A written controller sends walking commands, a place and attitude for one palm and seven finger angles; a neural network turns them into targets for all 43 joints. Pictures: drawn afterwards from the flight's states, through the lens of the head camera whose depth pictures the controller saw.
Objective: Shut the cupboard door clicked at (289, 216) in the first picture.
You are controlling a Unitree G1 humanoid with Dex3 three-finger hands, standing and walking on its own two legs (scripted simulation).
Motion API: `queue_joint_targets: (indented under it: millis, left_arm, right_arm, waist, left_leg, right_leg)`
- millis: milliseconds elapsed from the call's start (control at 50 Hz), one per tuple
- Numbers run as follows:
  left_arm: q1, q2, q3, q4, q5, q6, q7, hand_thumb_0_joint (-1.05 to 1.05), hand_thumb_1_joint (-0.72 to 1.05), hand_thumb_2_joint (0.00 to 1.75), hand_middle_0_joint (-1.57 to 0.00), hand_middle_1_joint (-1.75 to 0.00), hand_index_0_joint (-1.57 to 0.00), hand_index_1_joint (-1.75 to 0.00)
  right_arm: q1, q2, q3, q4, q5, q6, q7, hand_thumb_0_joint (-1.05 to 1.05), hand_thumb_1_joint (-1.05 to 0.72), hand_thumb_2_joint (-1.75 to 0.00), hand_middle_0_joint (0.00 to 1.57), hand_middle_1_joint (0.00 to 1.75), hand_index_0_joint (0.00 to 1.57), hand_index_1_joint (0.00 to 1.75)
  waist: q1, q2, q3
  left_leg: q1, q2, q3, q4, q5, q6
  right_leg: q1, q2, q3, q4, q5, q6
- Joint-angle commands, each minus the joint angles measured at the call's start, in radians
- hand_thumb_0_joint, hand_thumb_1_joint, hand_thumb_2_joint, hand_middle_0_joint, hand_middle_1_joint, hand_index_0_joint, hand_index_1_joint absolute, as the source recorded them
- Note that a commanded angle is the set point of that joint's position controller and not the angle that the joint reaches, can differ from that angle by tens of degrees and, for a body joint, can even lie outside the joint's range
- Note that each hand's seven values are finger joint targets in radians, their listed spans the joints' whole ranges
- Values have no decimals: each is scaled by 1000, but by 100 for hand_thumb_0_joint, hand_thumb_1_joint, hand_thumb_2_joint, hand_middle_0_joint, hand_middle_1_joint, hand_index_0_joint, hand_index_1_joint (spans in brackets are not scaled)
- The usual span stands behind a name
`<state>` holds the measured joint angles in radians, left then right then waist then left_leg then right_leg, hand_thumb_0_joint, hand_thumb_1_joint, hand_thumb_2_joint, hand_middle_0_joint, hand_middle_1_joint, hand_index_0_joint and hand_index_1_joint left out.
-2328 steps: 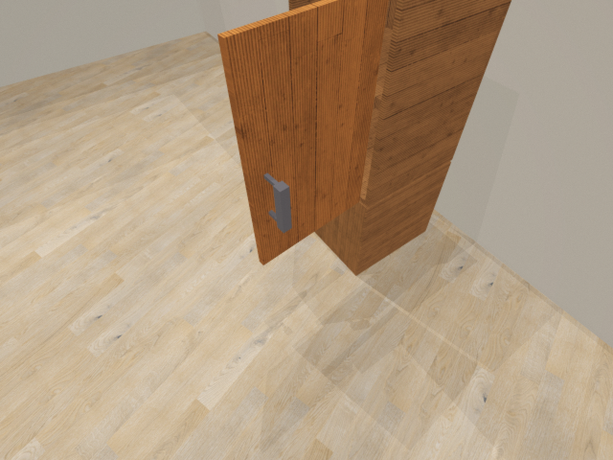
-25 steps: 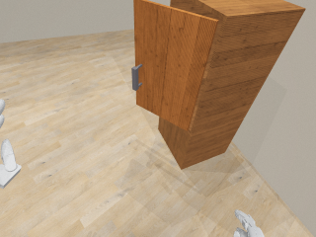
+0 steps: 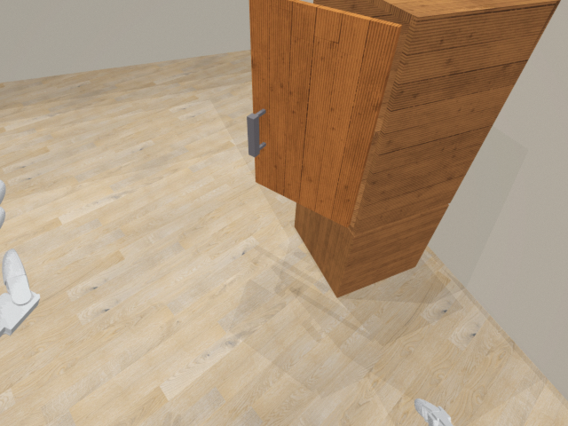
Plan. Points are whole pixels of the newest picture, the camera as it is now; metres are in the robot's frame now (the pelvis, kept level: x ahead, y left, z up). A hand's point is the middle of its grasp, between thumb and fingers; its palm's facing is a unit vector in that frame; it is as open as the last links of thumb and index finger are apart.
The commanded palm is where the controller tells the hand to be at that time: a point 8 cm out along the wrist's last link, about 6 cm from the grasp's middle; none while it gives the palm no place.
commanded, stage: stop stepping back and stand still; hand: left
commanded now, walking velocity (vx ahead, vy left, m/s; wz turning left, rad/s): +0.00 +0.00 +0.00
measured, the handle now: (258, 132) +0.91 +0.13 -0.10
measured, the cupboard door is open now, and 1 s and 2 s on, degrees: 32 32 32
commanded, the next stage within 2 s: let the arm hang, fingers relaxed in 0.48 s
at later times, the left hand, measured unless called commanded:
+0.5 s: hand (43, 258) +0.25 +0.28 +0.17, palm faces +0.39 -0.79 -0.46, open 7.4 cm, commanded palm +0.18 +0.32 +0.18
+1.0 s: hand out of the picture +0.03 +0.21 -0.17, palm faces +0.05 -0.98 -0.19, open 6.9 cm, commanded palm none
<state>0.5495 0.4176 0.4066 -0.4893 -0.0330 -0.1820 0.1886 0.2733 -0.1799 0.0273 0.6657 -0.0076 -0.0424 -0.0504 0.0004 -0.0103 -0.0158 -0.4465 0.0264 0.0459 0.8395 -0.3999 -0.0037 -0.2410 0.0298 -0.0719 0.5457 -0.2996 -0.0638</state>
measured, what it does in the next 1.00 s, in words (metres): stands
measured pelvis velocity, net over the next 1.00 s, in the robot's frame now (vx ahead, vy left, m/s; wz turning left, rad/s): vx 0.02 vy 0.02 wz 0.02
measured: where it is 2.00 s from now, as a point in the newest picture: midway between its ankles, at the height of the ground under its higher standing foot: outside the picture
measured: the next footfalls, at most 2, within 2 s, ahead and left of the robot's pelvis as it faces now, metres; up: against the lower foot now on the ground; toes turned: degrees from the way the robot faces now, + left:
none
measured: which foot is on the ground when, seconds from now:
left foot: down 0.00-1.00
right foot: down 0.00-1.00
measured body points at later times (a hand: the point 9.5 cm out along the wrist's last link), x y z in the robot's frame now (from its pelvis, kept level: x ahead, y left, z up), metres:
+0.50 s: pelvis +0.04 +0.02 +0.00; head +0.05 +0.03 +0.45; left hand +0.22 +0.32 +0.19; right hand +0.21 -0.20 -0.07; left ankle +0.06 +0.13 -0.73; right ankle +0.00 -0.09 -0.73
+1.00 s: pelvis +0.02 +0.02 +0.01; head +0.03 +0.05 +0.45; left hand +0.02 +0.26 -0.16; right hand +0.02 -0.22 -0.14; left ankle +0.06 +0.13 -0.73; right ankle +0.00 -0.09 -0.73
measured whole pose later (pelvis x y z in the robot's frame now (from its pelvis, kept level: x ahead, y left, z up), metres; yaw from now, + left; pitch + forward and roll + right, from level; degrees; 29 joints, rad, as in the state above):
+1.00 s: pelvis +0.02 +0.02 +0.01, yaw +1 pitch -1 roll -1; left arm 0.30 0.21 0.03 1.00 0.01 0.03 0.03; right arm 0.31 -0.18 0.01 1.02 -0.02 0.04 -0.02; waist -0.01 -0.04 0.06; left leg -0.29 0.02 0.06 0.49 -0.19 0.02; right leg -0.15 0.00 -0.08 0.45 -0.28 -0.01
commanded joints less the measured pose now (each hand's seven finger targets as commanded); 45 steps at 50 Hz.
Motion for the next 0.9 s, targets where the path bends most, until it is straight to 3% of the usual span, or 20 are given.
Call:
queue_joint_targets:
  millis: [0, 40, 60, 80, 100, 120, 140, 200, 280, 320, 520, 540, 560, 580, 600, 660, 700, 800, 840, 880]
  left_arm:
    - [-101, 179, 119, -162, 0, -59, 28, 0, 90, 90, -20, -30, -20, -30]
    - [-111, 174, 106, -184, -3, -60, 23, 0, 90, 90, -20, -30, -20, -30]
    - [-114, 174, 106, -199, -4, -62, 19, 0, 90, 90, -20, -30, -20, -30]
    - [-120, 176, 104, -220, -3, -62, 14, 0, 90, 90, -20, -30, -20, -30]
    - [-87, 170, 112, -184, -8, -64, 8, 0, 90, 90, -20, -30, -20, -30]
    - [-78, 192, 143, -201, -5, -65, 5, 0, 90, 90, -20, -30, -20, -30]
    - [-82, 167, 117, -214, -2, -67, 1, 0, 90, 90, -20, -30, -20, -30]
    - [-71, 168, 121, -217, -5, -71, 2, 0, 90, 90, -20, -30, -20, -30]
    - [2, 166, 132, -219, -18, -60, 0, 0, 90, 90, -20, -30, -20, -30]
    - [20, 184, 149, -226, -21, -55, 0, 0, 90, 90, -20, -30, -20, -30]
    - [-21, 189, 137, -196, -24, -33, -2, 0, 90, 90, -20, -30, -20, -30]
    - [-22, 172, 121, -184, -25, -33, -1, 0, 90, 90, -20, -30, -20, -30]
    - [-99, -10, -332, 525, 31, 117, -143, 0, 90, 90, -20, -30, -20, -30]
    - [-114, -21, -302, 582, 43, 184, -168, 0, 90, 90, -20, -30, -20, -30]
    - [-140, -55, -322, 619, 45, 194, -177, 0, 90, 90, -20, -30, -20, -30]
    - [-221, -44, -341, 788, 49, 188, -186, 0, 90, 90, -20, -30, -20, -30]
    - [-259, -52, -355, 919, 48, 191, -179, 0, 90, 90, -20, -30, -20, -30]
    - [-285, -65, -373, 1217, 46, 201, -165, 0, 90, 90, -20, -30, -20, -30]
    - [-259, -78, -372, 1316, 45, 193, -166, 0, 90, 90, -20, -30, -20, -30]
    - [-229, -119, -357, 1373, 48, 190, -163, 0, 90, 90, -20, -30, -20, -30]
  right_arm:
    - [-120, -118, -47, -161, 1, -54, -30, 0, -90, -90, 20, 30, 20, 30]
    - [-127, -135, -60, -164, 6, -64, -42, 0, -90, -90, 20, 30, 20, 30]
    - [-135, -152, -69, -173, 9, -68, -46, 0, -90, -90, 20, 30, 20, 30]
    - [-144, -165, -72, -188, 16, -70, -47, 0, -90, -90, 20, 30, 20, 30]
    - [-137, -156, -64, -182, 22, -72, -46, 0, -90, -90, 20, 30, 20, 30]
    - [-140, -148, -56, -182, 12, -78, -47, 0, -90, -90, 20, 30, 20, 30]
    - [-143, -138, -48, -182, 11, -80, -44, 0, -90, -90, 20, 30, 20, 30]
    - [-128, -143, -54, -183, 15, -86, -40, 0, -90, -90, 20, 30, 20, 30]
    - [-118, -138, -59, -196, 21, -72, -30, 0, -90, -90, 20, 30, 20, 30]
    - [-120, -139, -60, -199, 21, -65, -29, 0, -90, -90, 20, 30, 20, 30]
    - [-133, -134, -46, -209, 23, -40, -36, 0, -90, -90, 20, 30, 20, 30]
    - [-133, -128, -43, -209, 23, -40, -37, 0, -90, -90, 20, 30, 20, 30]
    - [-234, -310, -87, -79, 44, -107, 52, 0, -90, -90, 20, 30, 20, 30]
    - [-139, -280, -104, -31, 18, -72, 59, 0, -90, -90, 20, 30, 20, 30]
    - [-108, -250, -90, -26, 9, -50, 55, 0, -90, -90, 20, 30, 20, 30]
    - [-99, -224, -62, -14, -3, -4, 49, 0, -90, -90, 20, 30, 20, 30]
    - [-88, -201, -51, 15, -11, 19, 46, 0, -90, -90, 20, 30, 20, 30]
    - [-79, -171, -36, 141, -21, 51, 41, 0, -90, -90, 20, 30, 20, 30]
    - [-66, -150, -36, 197, -19, 52, 36, 0, -90, -90, 20, 30, 20, 30]
    - [-34, -122, -43, 236, -23, 51, 30, 0, -90, -90, 20, 30, 20, 30]
  waist:
    - [-9, -74, -25]
    - [-9, -10, -36]
    - [-6, 60, -33]
    - [2, 104, -37]
    - [-4, 123, -39]
    - [-1, 200, -26]
    - [-4, 193, -4]
    - [-7, 122, -63]
    - [-10, 94, -165]
    - [-11, 121, -181]
    - [-11, 91, -120]
    - [-12, 82, -113]
    - [-26, 68, 6]
    - [-17, 68, -67]
    - [-12, 33, -78]
    - [-4, -144, -61]
    - [-11, -196, -44]
    - [-4, 36, 25]
    - [-1, 77, 30]
    - [1, 166, 6]
  left_leg:
    - [90, 9, 27, -239, 118, 7]
    - [241, 35, -12, -379, 194, 23]
    - [266, 103, -95, -419, 236, 47]
    - [263, 152, -152, -435, 268, 65]
    - [225, 165, -182, -475, 182, 65]
    - [185, 165, -209, -525, 139, 68]
    - [152, 171, -210, -539, 135, 69]
    - [173, 135, -135, -470, 289, 49]
    - [236, 106, -66, -380, 479, 26]
    - [255, 107, -54, -371, 524, 20]
    - [209, 103, -56, -404, 416, 18]
    - [201, 102, -61, -409, 400, 19]
    - [159, 99, -46, -263, 562, 22]
    - [210, 105, -30, -277, 511, 17]
    - [193, 107, -43, -286, 436, 30]
    - [161, 90, -81, -299, 405, 48]
    - [188, 68, -78, -297, 390, 40]
    - [180, 70, -105, -427, 263, 38]
    - [182, 64, -99, -442, 217, 34]
    - [191, 66, -100, -462, 172, 37]
  right_leg:
    - [25, -237, 206, -207, 78, -80]
    - [-28, -178, 144, -140, 61, -7]
    - [-46, -129, 117, -92, 53, 30]
    - [-44, -87, 102, -70, 60, 56]
    - [-22, -66, 81, -67, 17, 64]
    - [-2, -52, 62, -55, 23, 67]
    - [21, -47, 53, -59, 47, 70]
    - [88, -59, 61, -100, 169, 64]
    - [133, -87, 84, -90, 358, 53]
    - [130, -91, 84, -80, 402, 50]
    - [108, -91, 86, -114, 333, 56]
    - [108, -92, 86, -116, 318, 57]
    - [-18, -159, 31, -13, 440, 43]
    - [-38, -152, 92, -45, 343, 31]
    - [-42, -142, 76, -47, 251, 31]
    - [2, -146, 86, -55, 248, 21]
    - [-7, -172, 109, -70, 268, 7]
    - [17, -130, 115, -135, 22, 21]
    - [36, -131, 125, -170, 20, 15]
    - [62, -127, 116, -185, 35, 5]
